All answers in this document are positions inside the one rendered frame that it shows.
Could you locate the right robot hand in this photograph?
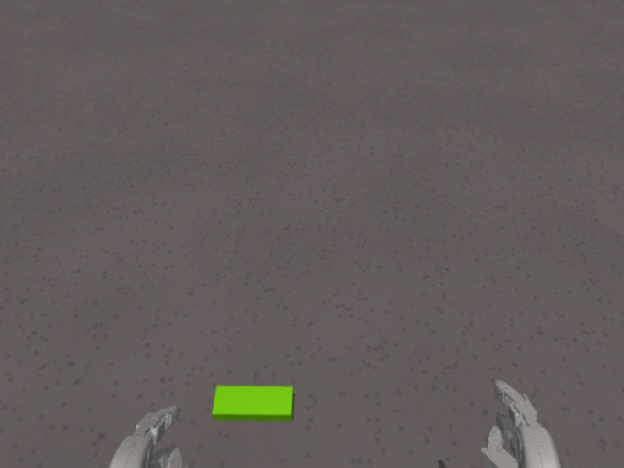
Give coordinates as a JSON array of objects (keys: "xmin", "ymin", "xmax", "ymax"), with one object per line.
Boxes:
[{"xmin": 481, "ymin": 380, "xmax": 561, "ymax": 468}]

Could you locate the carton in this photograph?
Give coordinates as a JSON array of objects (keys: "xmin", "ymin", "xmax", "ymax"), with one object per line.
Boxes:
[{"xmin": 212, "ymin": 386, "xmax": 293, "ymax": 421}]

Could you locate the left robot hand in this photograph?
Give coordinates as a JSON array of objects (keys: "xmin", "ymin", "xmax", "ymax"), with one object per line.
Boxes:
[{"xmin": 108, "ymin": 405, "xmax": 188, "ymax": 468}]

